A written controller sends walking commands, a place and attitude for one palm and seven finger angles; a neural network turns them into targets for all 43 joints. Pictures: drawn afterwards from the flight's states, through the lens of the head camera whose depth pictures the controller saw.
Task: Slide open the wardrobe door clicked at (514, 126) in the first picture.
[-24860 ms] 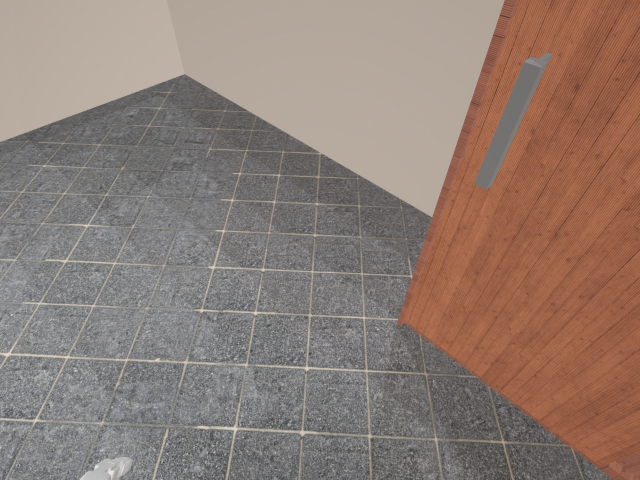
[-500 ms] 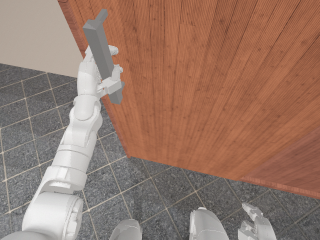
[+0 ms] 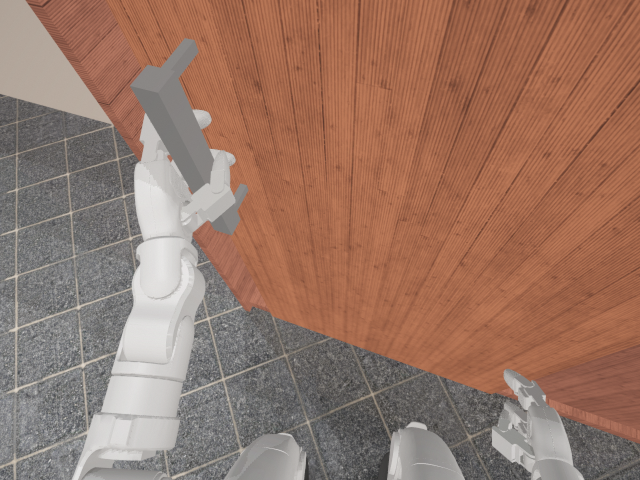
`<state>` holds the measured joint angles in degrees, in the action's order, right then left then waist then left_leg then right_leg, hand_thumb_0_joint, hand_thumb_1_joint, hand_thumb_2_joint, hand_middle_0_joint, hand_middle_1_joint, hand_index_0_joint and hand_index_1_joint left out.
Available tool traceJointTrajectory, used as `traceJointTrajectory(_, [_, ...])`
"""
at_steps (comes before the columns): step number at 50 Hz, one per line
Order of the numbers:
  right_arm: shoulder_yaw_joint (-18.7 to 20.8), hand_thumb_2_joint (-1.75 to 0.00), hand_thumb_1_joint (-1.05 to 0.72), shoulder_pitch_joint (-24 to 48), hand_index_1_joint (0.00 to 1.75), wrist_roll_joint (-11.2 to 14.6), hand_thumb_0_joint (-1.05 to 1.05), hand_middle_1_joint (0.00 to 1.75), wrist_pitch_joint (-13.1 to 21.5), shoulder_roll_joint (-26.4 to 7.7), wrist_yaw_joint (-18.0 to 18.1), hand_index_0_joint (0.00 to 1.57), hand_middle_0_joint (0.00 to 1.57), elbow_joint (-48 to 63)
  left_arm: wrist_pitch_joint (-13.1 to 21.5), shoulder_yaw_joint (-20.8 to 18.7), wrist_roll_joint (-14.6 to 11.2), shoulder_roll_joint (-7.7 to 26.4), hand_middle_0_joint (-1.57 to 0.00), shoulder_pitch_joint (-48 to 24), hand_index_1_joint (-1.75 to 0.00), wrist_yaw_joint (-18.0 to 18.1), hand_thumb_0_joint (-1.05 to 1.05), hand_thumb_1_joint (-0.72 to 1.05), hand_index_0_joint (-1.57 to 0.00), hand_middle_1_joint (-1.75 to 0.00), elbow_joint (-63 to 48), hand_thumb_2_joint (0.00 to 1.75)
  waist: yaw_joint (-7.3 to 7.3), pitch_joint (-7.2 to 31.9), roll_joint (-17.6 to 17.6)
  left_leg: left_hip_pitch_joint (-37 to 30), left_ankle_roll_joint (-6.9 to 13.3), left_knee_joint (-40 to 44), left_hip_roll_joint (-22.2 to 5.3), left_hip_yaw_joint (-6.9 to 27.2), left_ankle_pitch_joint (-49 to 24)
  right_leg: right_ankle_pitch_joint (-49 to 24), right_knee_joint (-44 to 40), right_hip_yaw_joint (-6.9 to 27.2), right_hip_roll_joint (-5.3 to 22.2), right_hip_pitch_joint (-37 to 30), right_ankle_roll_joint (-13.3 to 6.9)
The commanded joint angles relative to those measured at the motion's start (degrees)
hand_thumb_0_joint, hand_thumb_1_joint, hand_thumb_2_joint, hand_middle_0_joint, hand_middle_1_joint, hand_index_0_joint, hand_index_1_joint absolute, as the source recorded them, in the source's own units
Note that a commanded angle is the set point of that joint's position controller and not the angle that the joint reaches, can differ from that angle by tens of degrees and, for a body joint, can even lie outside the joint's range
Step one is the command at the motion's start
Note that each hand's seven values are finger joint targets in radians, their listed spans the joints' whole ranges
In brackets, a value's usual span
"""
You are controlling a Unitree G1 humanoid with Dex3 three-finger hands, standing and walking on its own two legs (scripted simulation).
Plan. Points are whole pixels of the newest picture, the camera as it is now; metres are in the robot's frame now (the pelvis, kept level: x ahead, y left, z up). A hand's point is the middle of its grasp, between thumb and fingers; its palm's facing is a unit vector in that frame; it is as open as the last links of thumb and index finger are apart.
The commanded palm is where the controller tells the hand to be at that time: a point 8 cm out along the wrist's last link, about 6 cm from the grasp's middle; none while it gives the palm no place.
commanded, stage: step sideways, sliding the door along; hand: left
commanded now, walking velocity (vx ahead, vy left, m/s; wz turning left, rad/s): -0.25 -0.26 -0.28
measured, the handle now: (209, 153) +0.42 +0.20 +0.12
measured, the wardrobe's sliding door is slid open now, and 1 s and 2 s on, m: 0.09 0.37 0.56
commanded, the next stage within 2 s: none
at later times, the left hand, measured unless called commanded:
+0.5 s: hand (358, 230) +0.34 +0.02 +0.12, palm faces +0.27 -0.96 -0.10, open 6.5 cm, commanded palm +0.30 +0.01 +0.12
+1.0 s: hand (485, 277) +0.31 -0.09 +0.12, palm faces -0.01 -0.99 -0.10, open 6.6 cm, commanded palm +0.28 -0.09 +0.11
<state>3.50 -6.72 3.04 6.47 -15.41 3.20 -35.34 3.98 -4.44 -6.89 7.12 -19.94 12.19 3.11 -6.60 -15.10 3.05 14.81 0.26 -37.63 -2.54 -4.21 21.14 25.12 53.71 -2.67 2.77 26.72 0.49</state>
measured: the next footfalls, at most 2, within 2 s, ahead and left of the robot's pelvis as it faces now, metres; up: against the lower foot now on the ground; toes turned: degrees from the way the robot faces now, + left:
right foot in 0.32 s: +0.13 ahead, -0.18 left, +0.00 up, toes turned -10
left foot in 0.68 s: +0.05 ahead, +0.01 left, +0.00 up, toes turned -1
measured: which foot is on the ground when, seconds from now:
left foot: down 0.00-0.36, up 0.38-0.66, down 0.68-1.00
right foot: up 0.00-0.30, down 0.32-0.66, up 0.68-1.00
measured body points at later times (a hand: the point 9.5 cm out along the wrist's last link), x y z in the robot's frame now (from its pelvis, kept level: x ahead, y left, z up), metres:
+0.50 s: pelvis +0.03 -0.12 +0.01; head +0.12 -0.16 +0.45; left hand +0.32 +0.07 +0.13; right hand +0.25 -0.33 -0.10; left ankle -0.02 +0.04 -0.65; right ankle +0.09 -0.18 -0.72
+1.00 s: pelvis -0.06 -0.19 +0.02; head +0.01 -0.19 +0.46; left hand +0.30 -0.04 +0.13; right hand +0.05 -0.42 -0.09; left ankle +0.01 +0.01 -0.72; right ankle -0.10 -0.37 -0.68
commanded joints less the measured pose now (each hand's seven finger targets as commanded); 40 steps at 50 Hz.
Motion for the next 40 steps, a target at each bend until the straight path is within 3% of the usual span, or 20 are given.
traceJointTrajectory(1, [0.65,-0.9,-0.9,0.22,0.3,-0.33,0.0,0.3,4.74,-3.47,-2.4,0.2,0.2,9.19,9.2,21.22,4.26,-6.16,-0.45,-22.87,-1.4,-7.38,0.0,0.9,-0.45,-1.4,-30.43,0.9,8.79,33.36,8.7,-32.29,9.03,7.52,-20.45,8.31,-68.21,2.76,11.82,2.69,0.21,10.41,0.51])
traceJointTrajectory(12, [-1.51,-0.9,-0.9,1.27,0.3,-2.21,0.0,0.3,4.26,-1.83,-3.48,0.2,0.2,12.33,7.83,17.68,4.8,-1.33,-0.45,-5.4,-1.4,-7.72,0.0,0.9,-0.45,-1.4,-34.77,0.9,7.97,27.88,15.22,-34.31,2.84,6.35,-18.81,-3.42,-71.27,-10.19,-13.78,-3.6,-3.41,0.96,1.29])
traceJointTrajectory(14, [-2.1,-0.9,-0.9,2.2,0.3,-1.68,0.0,0.3,4.11,-0.91,-3.58,0.2,0.2,12.77,8.02,16.99,4.75,-0.8,-0.45,-1.9,-1.4,-7.81,0.0,0.9,-0.45,-1.4,-35.11,0.9,7.29,28.19,12.3,-29.27,1.79,0.68,-18.19,-4.43,-65.21,-17.59,-22.15,-4.14,-3.68,-6.94,1.22])
traceJointTrajectory(15, [-2.41,-0.9,-0.9,3.01,0.3,-1.3,0.0,0.3,3.95,-0.53,-3.6,0.2,0.2,13.09,8.13,16.27,4.9,0.03,-0.45,-0.68,-1.4,-7.83,0.0,0.9,-0.45,-1.4,-36.36,0.9,6.75,28.79,8.46,-24.28,1.19,-3.46,-17.16,-3.91,-57.56,-25.22,-26.78,-3.87,-3.23,-13.47,1.25])
traceJointTrajectory(16, [-2.57,-0.9,-0.9,3.69,0.3,-0.66,0.0,0.3,3.61,0.39,-3.14,0.2,0.2,13.49,8.33,15.19,5.43,1.54,-0.45,0.91,-1.4,-7.85,0.0,0.9,-0.45,-1.4,-37.22,0.9,6.17,30.01,-0.86,-17.38,0.04,-9.96,-12.96,-4.16,-38.99,-44.79,-29.35,-1.11,-0.14,-20.6,0.67])
traceJointTrajectory(18, [-3.26,-0.9,-0.9,4.71,0.3,-1.13,0.0,0.3,3.56,2.07,-1.32,0.2,0.2,13.54,7.33,11.3,6.16,5.38,-0.45,10.49,-1.4,-6.54,0.0,0.9,-0.45,-1.4,-35.11,0.9,4.13,31.07,-18.07,4.56,-3.09,-24.48,0.93,-0.77,20.03,-92.64,-25.6,17.09,15.59,-28.61,-7.13])
traceJointTrajectory(19, [-2.11,-0.9,-0.9,2.66,0.3,-1.41,0.0,0.3,3.55,0.6,-1.35,0.2,0.2,12.64,7.96,11.08,5.26,3.87,-0.45,14.7,-1.4,-6.64,0.0,0.9,-0.45,-1.4,-33.54,0.9,3.64,32.62,-22.81,6.06,-2.69,-30.33,2.54,4.65,23.26,-90.67,-25.75,19.52,15.99,-28.5,-4.65])
traceJointTrajectory(20, [-2.01,-0.9,-0.9,3.37,0.3,-1.39,0.0,0.3,3.57,0.41,-1.37,0.2,0.2,12.46,9.16,13.05,5.0,2.9,-0.45,12.77,-1.4,-7.24,0.0,0.9,-0.45,-1.4,-35.74,0.9,3.74,31.45,-21.58,7.27,-2.37,-30.86,1.42,6.96,20.84,-82.64,-26.5,19.21,15.29,-27.27,-2.54])
traceJointTrajectory(21, [-3.24,-0.9,-0.9,4.39,0.3,-1.71,0.0,0.3,3.57,2.07,-1.33,0.2,0.2,11.0,10.67,14.33,5.41,0.99,-0.45,11.07,-1.4,-7.17,0.0,0.9,-0.45,-1.4,-38.46,0.9,4.88,32.37,-17.05,12.21,-2.86,-30.13,0.89,7.41,18.49,-79.86,-25.99,17.72,14.72,-33.49,-4.8])
traceJointTrajectory(22, [-3.47,-0.9,-0.9,4.72,0.3,-1.85,0.0,0.3,3.48,2.18,-1.72,0.2,0.2,9.2,11.45,13.66,5.48,1.29,-0.45,7.76,-1.4,-6.34,0.0,0.9,-0.45,-1.4,-40.89,0.9,5.59,34.64,-9.94,12.85,-3.48,-25.68,0.01,7.35,16.69,-76.72,-25.33,18.07,14.9,-36.18,-8.88])
traceJointTrajectory(26, [-2.56,-0.9,-0.9,4.83,0.3,-1.57,0.0,0.3,0.71,1.38,-2.15,0.2,0.2,10.68,13.2,16.05,6.13,-0.42,-0.45,7.94,-1.4,-5.92,0.0,0.9,-0.45,-1.4,-40.13,0.9,5.73,36.51,-14.72,7.67,-3.81,-15.75,2.99,3.65,12.28,-73.87,-26.63,15.49,12.54,-36.07,-8.91])
traceJointTrajectory(28, [-2.44,-0.9,-0.9,4.76,0.3,-1.35,0.0,0.3,-0.06,1.38,-2.2,0.2,0.2,11.0,13.48,18.4,6.38,-1.85,-0.45,6.94,-1.4,-6.19,0.0,0.9,-0.45,-1.4,-39.14,0.9,6.43,36.24,-13.27,3.3,-3.27,-4.58,1.63,2.51,7.61,-71.31,-25.54,13.82,13.15,-33.28,-10.17])
traceJointTrajectory(30, [-1.85,-0.9,-0.9,3.58,0.3,-1.73,0.0,0.3,-0.7,0.65,-1.94,0.2,0.2,10.73,14.16,17.1,6.57,0.59,-0.45,6.1,-1.4,-6.64,0.0,0.9,-0.45,-1.4,-38.04,0.9,7.47,36.34,-9.53,-4.7,-3.2,4.7,0.65,-0.37,-2.11,-61.65,-25.23,10.96,10.42,-26.41,-8.12])
traceJointTrajectory(32, [-0.52,-0.9,-0.9,2.16,0.3,-2.04,0.0,0.3,-1.53,-1.31,-1.37,0.2,0.2,10.65,13.94,13.56,6.16,5.32,-0.45,5.07,-1.4,-6.8,0.0,0.9,-0.45,-1.4,-36.64,0.9,8.84,35.36,-3.18,-20.06,-0.66,13.53,-7.52,4.25,-20.3,-39.6,-19.34,7.41,5.76,-10.94,-4.34])
traceJointTrajectory(33, [-0.05,-0.9,-0.9,2.55,0.3,-2.46,0.0,0.3,-0.92,-3.68,-1.46,0.2,0.2,12.41,13.96,15.18,5.84,2.65,-0.45,4.56,-1.4,-7.71,0.0,0.9,-0.45,-1.4,-36.86,0.9,8.44,33.82,9.14,-24.52,7.24,17.02,-24.49,21.95,-44.25,-10.83,-6.88,3.24,-0.35,2.15,0.11])
traceJointTrajectory(34, [-0.33,-0.9,-0.9,3.97,0.3,-3.34,0.0,0.3,0.47,-3.88,-1.35,0.2,0.2,12.64,13.91,13.86,6.81,3.17,-0.45,3.16,-1.4,-7.61,0.0,0.9,-0.45,-1.4,-35.66,0.9,6.98,33.61,10.12,-20.53,13.81,16.91,-35.03,30.45,-55.2,8.11,7.61,7.83,-2.26,5.52,0.92])
traceJointTrajectory(35, [-0.75,-0.9,-0.9,5.45,0.3,-3.9,0.0,0.3,1.09,-3.91,-1.34,0.2,0.2,11.64,13.15,11.61,7.01,3.86,-0.45,3.29,-1.4,-7.09,0.0,0.9,-0.45,-1.4,-32.61,0.9,6.52,30.08,5.84,-13.72,14.18,18.05,-34.39,24.95,-46.36,5.48,15.41,11.76,-2.87,4.41,0.38])
traceJointTrajectory(36, [-1.75,-0.9,-0.9,4.77,0.3,-4.73,0.0,0.3,1.11,-2.27,-1.17,0.2,0.2,10.95,11.84,10.23,7.16,4.34,-0.45,0.52,-1.4,-7.32,0.0,0.9,-0.45,-1.4,-35.02,0.9,6.89,27.19,7.53,-8.06,11.71,19.49,-32.83,21.4,-37.85,3.91,18.5,11.78,-1.58,4.35,0.69])
traceJointTrajectory(37, [-1.1,-0.9,-0.9,4.45,0.3,-4.57,0.0,0.3,0.95,-2.95,-1.03,0.2,0.2,11.33,11.25,9.66,6.47,4.82,-0.45,-2.79,-1.4,-7.5,0.0,0.9,-0.45,-1.4,-36.86,0.9,7.22,25.11,11.62,-9.45,12.05,17.47,-31.98,19.95,-39.41,2.64,18.89,11.48,-0.76,7.39,1.11])
traceJointTrajectory(40, [0.14,-0.9,-0.9,2.03,0.3,-3.19,0.0,0.3,0.55,-5.18,-1.93,0.2,0.2,9.61,7.1,11.62,6.12,1.95,-0.45,0.21,-1.4,-8.32,0.0,0.9,-0.45,-1.4,-27.46,0.9,6.05,23.66,9.4,-14.53,6.24,14.84,-23.68,4.26,-42.3,-3.92,13.45,5.28,-0.84,8.95,3.06])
